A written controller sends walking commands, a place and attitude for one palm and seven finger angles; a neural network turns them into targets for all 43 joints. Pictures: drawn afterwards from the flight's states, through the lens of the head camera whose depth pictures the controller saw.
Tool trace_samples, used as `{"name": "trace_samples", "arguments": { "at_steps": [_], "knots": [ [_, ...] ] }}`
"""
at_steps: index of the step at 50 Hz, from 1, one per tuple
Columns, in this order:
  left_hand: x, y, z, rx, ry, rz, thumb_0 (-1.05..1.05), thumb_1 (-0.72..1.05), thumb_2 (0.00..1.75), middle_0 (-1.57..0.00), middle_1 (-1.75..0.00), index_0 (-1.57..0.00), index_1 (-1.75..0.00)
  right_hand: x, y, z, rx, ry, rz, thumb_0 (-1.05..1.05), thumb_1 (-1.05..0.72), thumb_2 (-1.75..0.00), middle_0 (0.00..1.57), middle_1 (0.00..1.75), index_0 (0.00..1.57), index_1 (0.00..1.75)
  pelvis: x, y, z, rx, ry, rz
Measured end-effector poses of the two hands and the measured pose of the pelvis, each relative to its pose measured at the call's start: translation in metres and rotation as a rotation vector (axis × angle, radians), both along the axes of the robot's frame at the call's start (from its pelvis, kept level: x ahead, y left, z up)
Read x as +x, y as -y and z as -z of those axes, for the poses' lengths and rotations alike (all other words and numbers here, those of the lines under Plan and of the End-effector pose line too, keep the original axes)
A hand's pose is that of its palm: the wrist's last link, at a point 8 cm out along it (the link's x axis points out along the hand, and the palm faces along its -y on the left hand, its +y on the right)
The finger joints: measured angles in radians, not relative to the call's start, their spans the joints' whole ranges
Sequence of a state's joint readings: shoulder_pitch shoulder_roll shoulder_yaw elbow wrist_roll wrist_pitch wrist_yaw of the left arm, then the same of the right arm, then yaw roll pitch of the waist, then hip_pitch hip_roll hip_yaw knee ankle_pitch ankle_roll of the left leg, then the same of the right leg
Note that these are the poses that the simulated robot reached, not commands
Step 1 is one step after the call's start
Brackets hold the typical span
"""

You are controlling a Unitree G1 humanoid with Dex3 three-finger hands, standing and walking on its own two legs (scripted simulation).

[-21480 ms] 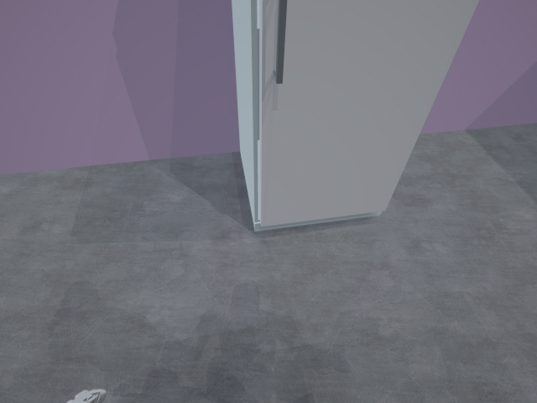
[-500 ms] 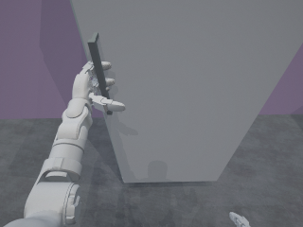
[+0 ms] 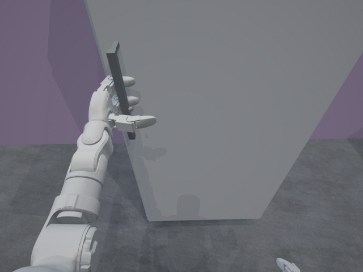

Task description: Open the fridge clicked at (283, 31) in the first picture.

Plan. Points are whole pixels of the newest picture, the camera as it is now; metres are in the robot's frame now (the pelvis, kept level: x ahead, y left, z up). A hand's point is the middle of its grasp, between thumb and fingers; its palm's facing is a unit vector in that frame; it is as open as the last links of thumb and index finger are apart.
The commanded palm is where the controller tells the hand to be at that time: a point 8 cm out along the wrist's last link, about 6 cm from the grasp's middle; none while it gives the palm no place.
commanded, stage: grip the handle and tug to test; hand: left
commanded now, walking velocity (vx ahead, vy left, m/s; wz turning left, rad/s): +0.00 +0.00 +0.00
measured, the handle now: (125, 96) +0.48 +0.16 +0.15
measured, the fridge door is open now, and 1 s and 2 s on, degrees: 0 0 9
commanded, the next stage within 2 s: pull the door a little, standing still in 1.14 s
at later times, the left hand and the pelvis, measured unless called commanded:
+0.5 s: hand (130, 107) +0.42 +0.13 +0.17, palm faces +0.07 -1.00 +0.01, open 5.4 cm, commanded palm +0.39 +0.18 +0.16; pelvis +0.00 +0.00 +0.00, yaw +0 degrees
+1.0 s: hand (130, 108) +0.42 +0.13 +0.17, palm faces +0.06 -1.00 +0.01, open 5.4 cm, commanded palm +0.37 +0.18 +0.16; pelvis +0.01 +0.00 +0.00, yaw +0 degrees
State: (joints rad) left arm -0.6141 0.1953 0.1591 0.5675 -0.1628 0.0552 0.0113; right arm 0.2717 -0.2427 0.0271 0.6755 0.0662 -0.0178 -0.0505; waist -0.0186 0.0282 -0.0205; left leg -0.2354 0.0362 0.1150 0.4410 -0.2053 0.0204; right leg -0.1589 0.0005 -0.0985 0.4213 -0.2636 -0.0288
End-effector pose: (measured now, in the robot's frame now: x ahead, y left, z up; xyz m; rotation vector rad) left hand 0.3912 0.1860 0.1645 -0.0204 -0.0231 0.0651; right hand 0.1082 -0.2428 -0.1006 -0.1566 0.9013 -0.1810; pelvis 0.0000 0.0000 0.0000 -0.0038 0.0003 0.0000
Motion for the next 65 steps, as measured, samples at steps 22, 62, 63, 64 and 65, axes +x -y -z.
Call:
{"name": "trace_samples", "arguments": {
  "at_steps": [22, 62, 63, 64, 65],
  "knots": [
    [0.005, -0.002, 0.000, 0.005, -0.013, -0.001, 0.01, 0.74, 0.83, -0.39, -1.37, -0.40, -1.34, 0.006, 0.000, 0.000, -0.001, -0.002, -0.009, 0.01, -0.91, -0.90, 0.20, 0.30, 0.20, 0.30, 0.002, 0.001, 0.000, 0.000, -0.003, -0.006],
    [0.000, 0.001, 0.001, 0.008, 0.000, 0.003, 0.01, 0.81, 0.82, -0.29, -1.39, -0.30, -1.34, 0.045, 0.002, -0.011, 0.021, 0.064, 0.000, 0.01, -0.91, -0.90, 0.20, 0.30, 0.20, 0.30, 0.028, 0.003, -0.001, 0.009, -0.007, 0.026],
    [0.000, 0.001, 0.001, 0.008, 0.000, 0.003, 0.01, 0.81, 0.82, -0.29, -1.39, -0.30, -1.34, 0.048, 0.002, -0.012, 0.020, 0.065, -0.002, 0.01, -0.91, -0.90, 0.20, 0.30, 0.20, 0.30, 0.030, 0.003, -0.001, 0.009, -0.007, 0.026],
    [0.000, 0.001, 0.001, 0.008, -0.001, 0.005, 0.02, 0.81, 0.82, -0.29, -1.39, -0.30, -1.34, 0.052, 0.002, -0.012, 0.018, 0.066, -0.005, 0.01, -0.91, -0.90, 0.20, 0.30, 0.20, 0.30, 0.032, 0.003, -0.001, 0.009, -0.008, 0.024],
    [0.000, 0.001, 0.000, 0.008, -0.004, 0.007, 0.02, 0.80, 0.82, -0.29, -1.39, -0.30, -1.34, 0.055, 0.002, -0.012, 0.014, 0.065, -0.009, 0.01, -0.91, -0.90, 0.20, 0.30, 0.20, 0.30, 0.033, 0.003, -0.001, 0.009, -0.008, 0.022]
  ]
}}
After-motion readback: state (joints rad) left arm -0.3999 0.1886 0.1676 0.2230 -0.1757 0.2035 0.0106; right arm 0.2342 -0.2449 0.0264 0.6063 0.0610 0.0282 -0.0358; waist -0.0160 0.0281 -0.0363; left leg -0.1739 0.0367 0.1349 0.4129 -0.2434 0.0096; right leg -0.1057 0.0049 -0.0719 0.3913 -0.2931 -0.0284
